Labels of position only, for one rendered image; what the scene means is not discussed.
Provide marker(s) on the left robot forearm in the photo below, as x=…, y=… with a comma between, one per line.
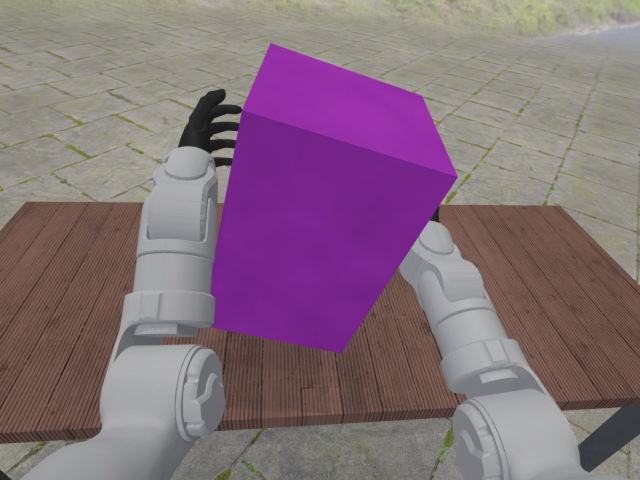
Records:
x=176, y=248

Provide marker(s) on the robot right hand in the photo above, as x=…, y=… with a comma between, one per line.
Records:
x=435, y=216

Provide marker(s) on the right robot upper arm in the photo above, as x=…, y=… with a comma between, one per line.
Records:
x=517, y=435

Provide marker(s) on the table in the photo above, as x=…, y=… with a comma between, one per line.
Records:
x=65, y=268

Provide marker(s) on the right robot forearm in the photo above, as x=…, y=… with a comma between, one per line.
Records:
x=478, y=358

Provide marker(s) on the carton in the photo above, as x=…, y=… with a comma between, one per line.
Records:
x=334, y=176

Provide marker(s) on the robot left hand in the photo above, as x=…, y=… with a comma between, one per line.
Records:
x=199, y=129

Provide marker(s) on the left robot upper arm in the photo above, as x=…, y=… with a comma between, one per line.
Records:
x=157, y=401

